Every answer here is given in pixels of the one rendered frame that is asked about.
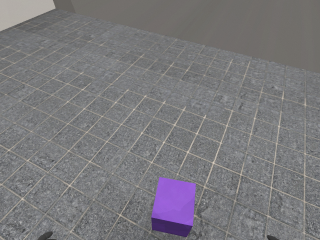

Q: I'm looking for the carton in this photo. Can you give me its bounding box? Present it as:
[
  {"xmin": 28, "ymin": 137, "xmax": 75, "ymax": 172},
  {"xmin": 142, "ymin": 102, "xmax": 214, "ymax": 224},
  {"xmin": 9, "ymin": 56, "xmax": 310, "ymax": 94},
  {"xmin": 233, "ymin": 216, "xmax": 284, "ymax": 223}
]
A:
[{"xmin": 151, "ymin": 177, "xmax": 196, "ymax": 237}]

